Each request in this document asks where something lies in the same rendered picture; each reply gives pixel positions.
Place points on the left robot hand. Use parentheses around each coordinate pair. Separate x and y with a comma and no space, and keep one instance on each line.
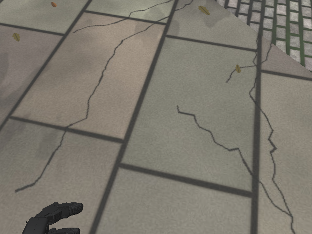
(50,215)

